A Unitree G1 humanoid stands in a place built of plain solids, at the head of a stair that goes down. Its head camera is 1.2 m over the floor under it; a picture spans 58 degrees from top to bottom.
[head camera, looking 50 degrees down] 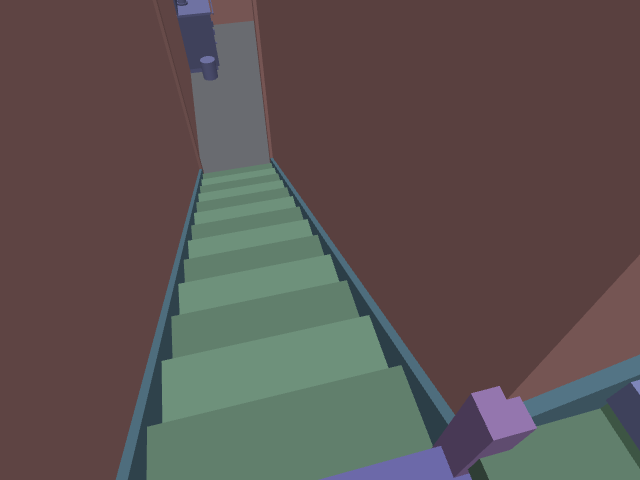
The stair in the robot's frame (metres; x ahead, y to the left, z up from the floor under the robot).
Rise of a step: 0.17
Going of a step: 0.30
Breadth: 0.82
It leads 14 degrees to the left of straight ahead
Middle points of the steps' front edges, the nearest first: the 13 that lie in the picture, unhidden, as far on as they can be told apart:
0.51 0.13 -0.17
0.80 0.20 -0.34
1.09 0.27 -0.51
1.38 0.34 -0.68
1.66 0.41 -0.85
1.95 0.48 -1.02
2.24 0.56 -1.18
2.53 0.63 -1.35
2.82 0.70 -1.52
3.10 0.77 -1.69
3.39 0.84 -1.86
3.68 0.91 -2.03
3.97 0.98 -2.20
